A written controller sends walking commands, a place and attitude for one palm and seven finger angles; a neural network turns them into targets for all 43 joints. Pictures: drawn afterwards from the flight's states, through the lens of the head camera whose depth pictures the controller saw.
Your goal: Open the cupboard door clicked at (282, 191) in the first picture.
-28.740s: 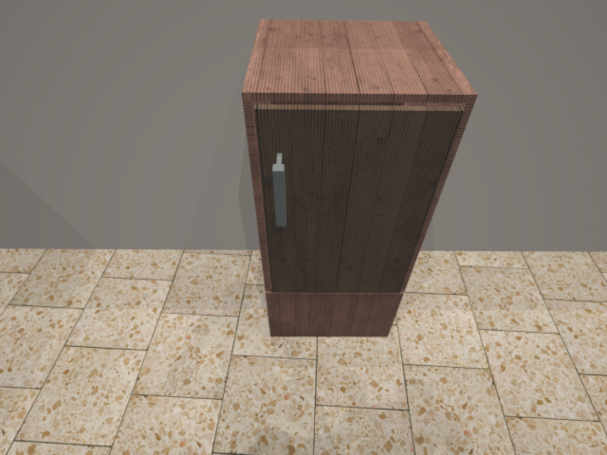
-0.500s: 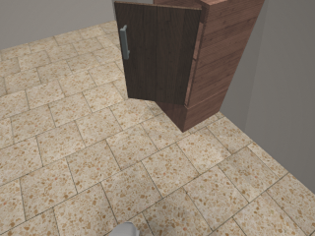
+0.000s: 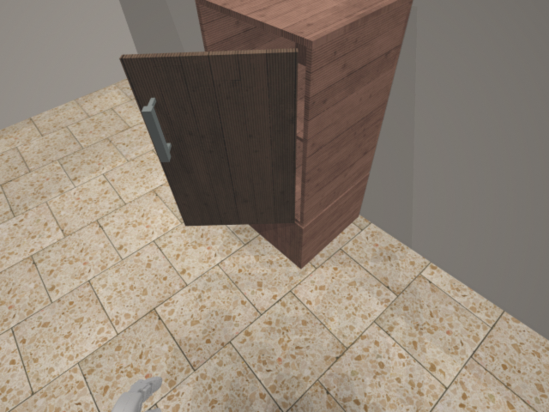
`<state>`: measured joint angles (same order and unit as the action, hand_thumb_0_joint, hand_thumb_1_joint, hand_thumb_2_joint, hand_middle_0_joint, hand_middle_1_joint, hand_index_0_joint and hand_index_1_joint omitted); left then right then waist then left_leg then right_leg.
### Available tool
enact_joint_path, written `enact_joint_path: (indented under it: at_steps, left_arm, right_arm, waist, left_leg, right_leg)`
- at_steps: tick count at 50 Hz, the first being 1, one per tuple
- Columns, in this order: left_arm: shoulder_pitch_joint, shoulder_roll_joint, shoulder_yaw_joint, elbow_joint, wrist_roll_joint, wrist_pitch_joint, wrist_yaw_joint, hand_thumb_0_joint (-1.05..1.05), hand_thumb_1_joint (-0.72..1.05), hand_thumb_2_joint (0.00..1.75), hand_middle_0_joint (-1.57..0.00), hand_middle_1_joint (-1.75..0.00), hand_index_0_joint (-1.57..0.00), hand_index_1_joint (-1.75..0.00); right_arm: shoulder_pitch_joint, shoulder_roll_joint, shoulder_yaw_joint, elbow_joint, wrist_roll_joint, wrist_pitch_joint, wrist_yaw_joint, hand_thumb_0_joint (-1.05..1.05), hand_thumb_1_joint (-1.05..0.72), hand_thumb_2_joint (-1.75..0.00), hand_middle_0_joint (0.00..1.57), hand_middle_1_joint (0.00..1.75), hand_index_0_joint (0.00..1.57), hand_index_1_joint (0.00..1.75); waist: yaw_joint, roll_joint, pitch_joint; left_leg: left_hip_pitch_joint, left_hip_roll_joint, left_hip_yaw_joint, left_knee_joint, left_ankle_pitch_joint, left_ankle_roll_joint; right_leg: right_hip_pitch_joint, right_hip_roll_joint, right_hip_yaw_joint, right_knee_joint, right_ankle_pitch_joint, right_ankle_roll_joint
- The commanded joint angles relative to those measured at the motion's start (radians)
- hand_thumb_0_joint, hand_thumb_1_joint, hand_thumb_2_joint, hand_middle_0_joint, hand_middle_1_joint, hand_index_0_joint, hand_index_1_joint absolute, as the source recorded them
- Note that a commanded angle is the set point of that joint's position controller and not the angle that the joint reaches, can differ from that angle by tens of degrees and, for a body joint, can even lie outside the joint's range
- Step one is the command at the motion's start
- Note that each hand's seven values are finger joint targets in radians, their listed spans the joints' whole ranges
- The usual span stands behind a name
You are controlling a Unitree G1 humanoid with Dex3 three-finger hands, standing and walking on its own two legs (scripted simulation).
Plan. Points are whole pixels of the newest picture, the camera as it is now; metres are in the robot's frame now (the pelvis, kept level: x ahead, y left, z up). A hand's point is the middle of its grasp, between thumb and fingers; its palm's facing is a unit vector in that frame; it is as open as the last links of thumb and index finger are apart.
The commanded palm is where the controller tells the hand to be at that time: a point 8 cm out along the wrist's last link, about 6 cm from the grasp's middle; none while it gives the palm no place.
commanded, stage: take the last steps up to it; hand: left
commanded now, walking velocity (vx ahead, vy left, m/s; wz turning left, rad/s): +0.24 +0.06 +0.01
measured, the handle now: (159, 130) +0.73 +0.32 -0.01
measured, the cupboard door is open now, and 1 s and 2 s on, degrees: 47 47 47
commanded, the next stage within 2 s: come to a stop and stand still in 0.22 s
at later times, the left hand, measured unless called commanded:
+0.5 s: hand out of the picture +0.12 +0.22 -0.18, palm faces +0.07 -0.99 -0.16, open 7.4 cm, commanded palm none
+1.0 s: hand (179, 375) +0.21 +0.19 -0.15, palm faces +0.04 -0.98 -0.21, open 7.4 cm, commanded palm none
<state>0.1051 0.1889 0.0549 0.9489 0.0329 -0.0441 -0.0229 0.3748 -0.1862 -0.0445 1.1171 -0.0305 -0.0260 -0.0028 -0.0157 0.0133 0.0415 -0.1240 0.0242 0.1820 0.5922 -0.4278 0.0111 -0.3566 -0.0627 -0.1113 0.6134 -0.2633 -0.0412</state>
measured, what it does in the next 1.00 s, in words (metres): walks ahead: left foot, then right foot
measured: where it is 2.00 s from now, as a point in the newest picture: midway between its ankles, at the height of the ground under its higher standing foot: outside the picture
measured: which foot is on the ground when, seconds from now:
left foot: up 0.00-0.32, down 0.34-0.74, up 0.76-1.00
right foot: down 0.00-0.36, up 0.38-0.72, down 0.74-1.00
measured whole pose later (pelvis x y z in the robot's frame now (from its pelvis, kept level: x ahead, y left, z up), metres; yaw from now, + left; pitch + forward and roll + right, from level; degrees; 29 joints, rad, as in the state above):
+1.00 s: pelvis +0.15 +0.00 +0.01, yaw +0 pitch +0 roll +1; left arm 0.19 0.18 0.03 1.00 0.03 0.01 0.01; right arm 0.23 -0.21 -0.06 1.05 -0.01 0.06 -0.01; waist 0.01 -0.02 0.04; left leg -0.26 0.00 0.04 0.67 -0.40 -0.04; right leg -0.23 -0.05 -0.06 0.49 -0.25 -0.01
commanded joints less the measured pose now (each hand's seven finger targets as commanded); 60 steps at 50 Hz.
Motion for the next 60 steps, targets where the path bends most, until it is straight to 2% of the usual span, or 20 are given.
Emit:
enact_joint_path:
  at_steps: [1,3,5,11,15,17,18,23,29,34,35,36,37,38,42,47,50,53,55,60]
  left_arm:
    - [0.321,0.198,0.045,0.055,-0.016,-0.013,0.035,0.0,0.9,0.9,-0.2,-0.3,-0.2,-0.3]
    - [0.211,0.131,0.03,0.016,-0.02,-0.017,0.041,0.0,0.9,0.9,-0.2,-0.3,-0.2,-0.3]
    - [0.17,0.096,0.018,0.018,-0.015,-0.026,0.037,0.0,0.9,0.9,-0.2,-0.3,-0.2,-0.3]
    - [0.226,0.119,0.024,0.08,-0.011,-0.03,0.028,0.0,0.9,0.9,-0.2,-0.3,-0.2,-0.3]
    - [0.202,0.107,0.021,0.1,-0.015,-0.008,0.027,0.0,0.9,0.9,-0.2,-0.3,-0.2,-0.3]
    - [0.238,0.024,0.0,0.082,-0.022,0.002,0.029,0.0,0.9,0.9,-0.2,-0.3,-0.2,-0.3]
    - [0.218,0.014,-0.016,0.069,-0.022,0.006,0.037,0.0,0.9,0.9,-0.2,-0.3,-0.2,-0.3]
    - [0.246,0.041,-0.016,0.128,-0.031,0.062,0.048,0.0,0.9,0.9,-0.2,-0.3,-0.2,-0.3]
    - [0.198,0.053,0.015,0.04,-0.015,0.1,0.042,0.0,0.9,0.9,-0.2,-0.3,-0.2,-0.3]
    - [0.254,0.053,0.017,0.024,-0.014,0.082,0.043,0.0,0.9,0.9,-0.2,-0.3,-0.2,-0.3]
    - [0.257,0.086,0.019,0.022,-0.008,0.072,0.047,0.0,0.9,0.9,-0.2,-0.3,-0.2,-0.3]
    - [0.224,0.161,0.026,0.008,0.003,0.059,0.053,0.0,0.9,0.9,-0.2,-0.3,-0.2,-0.3]
    - [0.18,0.208,0.021,-0.008,-0.002,0.052,0.05,0.0,0.9,0.9,-0.2,-0.3,-0.2,-0.3]
    - [0.147,0.194,0.018,-0.021,-0.001,0.05,0.052,0.0,0.9,0.9,-0.2,-0.3,-0.2,-0.3]
    - [0.075,0.172,0.016,-0.016,-0.006,0.041,0.052,0.0,0.9,0.9,-0.2,-0.3,-0.2,-0.3]
    - [0.139,0.199,0.032,0.015,-0.005,0.039,0.057,0.0,0.9,0.9,-0.2,-0.3,-0.2,-0.3]
    - [0.119,0.181,0.027,0.034,-0.019,0.04,0.057,0.0,0.9,0.9,-0.2,-0.3,-0.2,-0.3]
    - [0.132,0.082,0.004,0.026,-0.02,0.055,0.05,0.0,0.9,0.9,-0.2,-0.3,-0.2,-0.3]
    - [0.1,0.073,-0.006,0.045,-0.019,0.065,0.048,0.0,0.9,0.9,-0.2,-0.3,-0.2,-0.3]
    - [0.141,0.079,-0.018,0.105,-0.02,0.057,0.044,0.0,0.9,0.9,-0.2,-0.3,-0.2,-0.3]
  right_arm:
    - [-0.135,-0.093,-0.017,-0.121,0.013,-0.027,0.004,0.0,-0.9,-0.9,0.2,0.3,0.2,0.3]
    - [-0.122,-0.066,-0.015,-0.095,0.011,-0.019,0.007,0.0,-0.9,-0.9,0.2,0.3,0.2,0.3]
    - [-0.057,-0.024,-0.006,-0.07,0.007,-0.002,0.011,0.0,-0.9,-0.9,0.2,0.3,0.2,0.3]
    - [-0.112,0.011,0.001,-0.092,0.01,-0.011,0.022,0.0,-0.9,-0.9,0.2,0.3,0.2,0.3]
    - [-0.032,-0.034,-0.004,-0.062,0.006,-0.027,0.013,0.0,-0.9,-0.9,0.2,0.3,0.2,0.3]
    - [0.105,-0.172,-0.026,-0.039,-0.007,-0.033,-0.01,0.0,-0.9,-0.9,0.2,0.3,0.2,0.3]
    - [0.1,-0.177,-0.023,-0.049,-0.006,-0.019,-0.023,0.0,-0.9,-0.9,0.2,0.3,0.2,0.3]
    - [-0.139,-0.14,0.004,-0.083,0.011,0.002,-0.061,0.0,-0.9,-0.9,0.2,0.3,0.2,0.3]
    - [-0.173,-0.196,-0.044,-0.112,0.004,0.036,-0.063,0.0,-0.9,-0.9,0.2,0.3,0.2,0.3]
    - [-0.233,-0.18,-0.051,-0.144,0.008,0.047,-0.043,0.0,-0.9,-0.9,0.2,0.3,0.2,0.3]
    - [-0.219,-0.15,-0.049,-0.146,0.015,0.05,-0.034,0.0,-0.9,-0.9,0.2,0.3,0.2,0.3]
    - [-0.192,-0.086,-0.04,-0.159,0.025,0.054,-0.023,0.0,-0.9,-0.9,0.2,0.3,0.2,0.3]
    - [-0.209,-0.07,-0.033,-0.173,0.026,0.069,-0.01,0.0,-0.9,-0.9,0.2,0.3,0.2,0.3]
    - [-0.232,-0.07,-0.035,-0.179,0.02,0.08,-0.007,0.0,-0.9,-0.9,0.2,0.3,0.2,0.3]
    - [-0.182,-0.088,-0.032,-0.128,0.018,0.074,-0.001,0.0,-0.9,-0.9,0.2,0.3,0.2,0.3]
    - [-0.169,-0.069,-0.019,-0.134,0.02,0.058,-0.003,0.0,-0.9,-0.9,0.2,0.3,0.2,0.3]
    - [-0.086,-0.06,-0.01,-0.097,0.02,0.043,-0.011,0.0,-0.9,-0.9,0.2,0.3,0.2,0.3]
    - [-0.11,-0.151,-0.013,-0.11,0.01,0.03,-0.02,0.0,-0.9,-0.9,0.2,0.3,0.2,0.3]
    - [-0.137,-0.133,-0.001,-0.096,0.011,0.026,-0.029,0.0,-0.9,-0.9,0.2,0.3,0.2,0.3]
    - [-0.11,-0.105,0.008,-0.07,0.018,0.02,-0.036,0.0,-0.9,-0.9,0.2,0.3,0.2,0.3]
  waist:
    - [0.13,-0.253,-0.022]
    - [0.068,-0.094,-0.023]
    - [0.022,-0.135,-0.013]
    - [0.044,-0.117,-0.005]
    - [-0.013,-0.102,0.008]
    - [-0.055,0.203,-0.07]
    - [-0.05,0.164,-0.064]
    - [0.022,0.095,-0.064]
    - [0.011,0.115,-0.101]
    - [0.059,0.122,-0.108]
    - [0.06,0.026,-0.1]
    - [0.039,-0.207,-0.081]
    - [0.047,-0.266,-0.044]
    - [0.046,-0.173,-0.022]
    - [0.026,-0.211,0.004]
    - [0.061,-0.165,-0.033]
    - [0.026,-0.151,-0.072]
    - [0.052,0.043,-0.07]
    - [0.048,0.124,-0.015]
    - [0.041,0.035,-0.008]
  left_leg:
    - [-0.573,0.031,-0.171,0.583,-0.079,-0.003]
    - [-0.496,0.086,-0.193,0.529,0.056,-0.019]
    - [-0.397,0.087,-0.156,0.42,0.112,-0.036]
    - [-0.302,0.03,-0.075,0.078,0.164,-0.044]
    - [-0.033,-0.001,-0.055,-0.124,0.259,-0.028]
    - [0.162,0.275,-0.393,-0.211,0.459,0.104]
    - [0.066,0.367,-0.481,-0.267,0.567,0.172]
    - [-0.027,0.318,-0.291,-0.227,0.964,0.168]
    - [-0.043,0.345,-0.266,-0.211,0.848,0.184]
    - [-0.137,0.254,-0.219,-0.14,0.556,0.106]
    - [-0.184,0.187,-0.187,-0.074,0.388,0.057]
    - [-0.271,0.053,-0.093,0.054,0.1,-0.015]
    - [-0.252,-0.009,-0.113,0.198,-0.14,-0.036]
    - [-0.229,-0.009,-0.164,0.278,-0.136,-0.031]
    - [-0.282,-0.002,-0.187,0.339,-0.011,-0.04]
    - [-0.244,-0.015,-0.153,0.079,-0.018,-0.05]
    - [-0.063,-0.023,-0.139,-0.212,0.191,-0.039]
    - [-0.093,0.202,-0.325,-0.249,0.378,0.062]
    - [-0.144,0.155,-0.305,-0.298,0.377,0.062]
    - [-0.108,0.105,-0.241,-0.286,0.301,0.025]
  right_leg:
    - [0.428,-0.386,0.57,-0.391,0.065,-0.201]
    - [0.313,-0.311,0.343,-0.385,0.147,-0.159]
    - [0.201,-0.248,0.186,-0.407,0.202,-0.122]
    - [0.221,-0.212,0.126,-0.372,0.261,-0.117]
    - [0.079,-0.153,0.082,-0.242,0.08,-0.058]
    - [-0.104,0.011,-0.044,0.105,-0.183,0.022]
    - [-0.079,0.023,0.015,0.246,-0.353,0.03]
    - [0.031,-0.024,0.095,0.209,-0.263,0.065]
    - [-0.02,0.014,0.091,0.29,-0.235,0.062]
    - [0.169,0.028,0.05,-0.046,0.014,0.053]
    - [0.218,-0.007,0.095,-0.174,0.125,0.048]
    - [0.219,-0.191,0.326,-0.282,0.218,-0.014]
    - [0.08,-0.334,0.403,-0.372,0.163,-0.109]
    - [0.015,-0.322,0.393,-0.385,0.111,-0.137]
    - [0.104,-0.239,0.287,-0.333,0.224,-0.113]
    - [0.247,-0.253,0.285,-0.281,0.368,-0.131]
    - [0.21,-0.197,0.23,-0.194,0.372,-0.068]
    - [0.156,-0.034,0.085,-0.139,0.012,0.035]
    - [0.185,-0.017,0.066,-0.135,0.026,0.047]
    - [0.211,-0.036,0.101,-0.205,0.104,0.036]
